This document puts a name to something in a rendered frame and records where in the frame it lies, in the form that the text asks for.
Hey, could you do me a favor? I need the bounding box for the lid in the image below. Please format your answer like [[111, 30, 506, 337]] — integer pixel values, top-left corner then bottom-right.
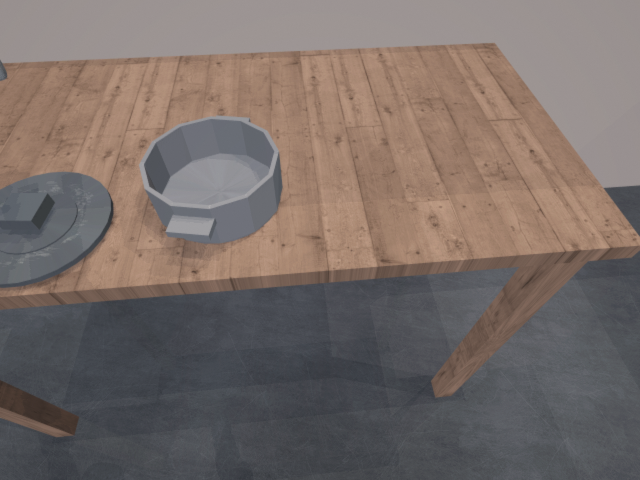
[[0, 172, 113, 288]]

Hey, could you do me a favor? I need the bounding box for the table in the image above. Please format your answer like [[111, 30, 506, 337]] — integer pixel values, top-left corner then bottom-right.
[[0, 43, 640, 437]]

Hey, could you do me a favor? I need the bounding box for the pot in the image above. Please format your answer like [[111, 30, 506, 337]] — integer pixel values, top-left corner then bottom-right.
[[139, 115, 283, 244]]

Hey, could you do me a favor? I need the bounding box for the knob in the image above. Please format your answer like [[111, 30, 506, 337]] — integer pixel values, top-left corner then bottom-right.
[[0, 193, 55, 230]]

